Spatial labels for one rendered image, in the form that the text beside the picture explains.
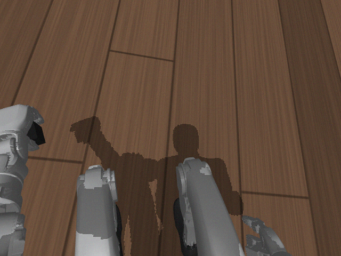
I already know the right robot foot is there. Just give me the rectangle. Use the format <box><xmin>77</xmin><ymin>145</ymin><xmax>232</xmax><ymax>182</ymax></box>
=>
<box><xmin>173</xmin><ymin>198</ymin><xmax>198</xmax><ymax>256</ymax></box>

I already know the cube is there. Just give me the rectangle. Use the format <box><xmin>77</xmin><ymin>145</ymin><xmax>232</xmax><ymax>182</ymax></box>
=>
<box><xmin>27</xmin><ymin>121</ymin><xmax>46</xmax><ymax>145</ymax></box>

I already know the left robot hand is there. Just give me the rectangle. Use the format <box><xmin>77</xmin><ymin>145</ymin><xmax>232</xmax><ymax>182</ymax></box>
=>
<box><xmin>0</xmin><ymin>104</ymin><xmax>44</xmax><ymax>151</ymax></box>

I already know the right robot hand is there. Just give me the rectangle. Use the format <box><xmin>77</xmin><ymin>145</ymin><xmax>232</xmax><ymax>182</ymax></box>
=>
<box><xmin>242</xmin><ymin>215</ymin><xmax>287</xmax><ymax>256</ymax></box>

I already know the left robot arm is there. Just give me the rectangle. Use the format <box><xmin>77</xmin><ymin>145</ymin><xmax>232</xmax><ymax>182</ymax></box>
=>
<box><xmin>0</xmin><ymin>130</ymin><xmax>29</xmax><ymax>256</ymax></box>

